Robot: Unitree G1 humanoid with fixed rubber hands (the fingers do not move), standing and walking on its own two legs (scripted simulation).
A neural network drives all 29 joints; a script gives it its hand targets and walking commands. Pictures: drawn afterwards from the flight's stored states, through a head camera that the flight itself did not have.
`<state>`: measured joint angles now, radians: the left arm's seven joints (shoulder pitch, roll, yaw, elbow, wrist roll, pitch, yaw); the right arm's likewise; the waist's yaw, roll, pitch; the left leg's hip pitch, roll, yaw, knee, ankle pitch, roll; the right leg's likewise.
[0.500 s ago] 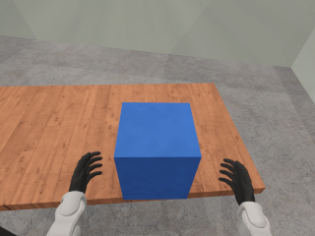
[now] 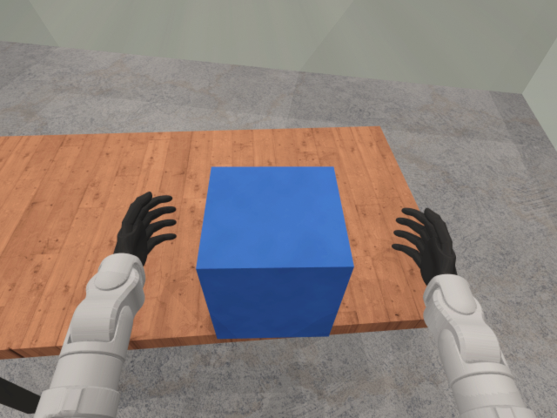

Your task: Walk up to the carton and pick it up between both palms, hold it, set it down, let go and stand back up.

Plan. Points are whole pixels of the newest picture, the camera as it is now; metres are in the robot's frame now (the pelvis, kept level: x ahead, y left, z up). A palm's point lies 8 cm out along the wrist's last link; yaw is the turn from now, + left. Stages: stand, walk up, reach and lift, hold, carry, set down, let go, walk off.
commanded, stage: reach and lift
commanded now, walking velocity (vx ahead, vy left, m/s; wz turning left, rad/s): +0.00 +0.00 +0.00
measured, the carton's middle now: (273, 256) +0.39 +0.05 -0.04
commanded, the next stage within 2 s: none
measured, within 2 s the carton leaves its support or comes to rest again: neither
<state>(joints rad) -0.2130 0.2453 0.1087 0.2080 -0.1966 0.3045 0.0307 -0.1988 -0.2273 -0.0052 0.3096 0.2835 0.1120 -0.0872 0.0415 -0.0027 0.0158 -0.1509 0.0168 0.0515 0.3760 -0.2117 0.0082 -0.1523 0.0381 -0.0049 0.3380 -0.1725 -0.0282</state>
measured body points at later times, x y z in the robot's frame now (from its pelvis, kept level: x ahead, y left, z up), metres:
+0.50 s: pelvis -0.01 +0.00 +0.00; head +0.01 +0.00 +0.45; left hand +0.38 +0.24 +0.13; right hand +0.40 -0.18 +0.12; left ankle -0.01 +0.11 -0.75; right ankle +0.01 -0.10 -0.75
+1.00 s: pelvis +0.00 +0.00 -0.01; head +0.04 +0.01 +0.44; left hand +0.37 +0.24 +0.03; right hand +0.39 -0.16 +0.02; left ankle -0.01 +0.11 -0.75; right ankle +0.01 -0.10 -0.75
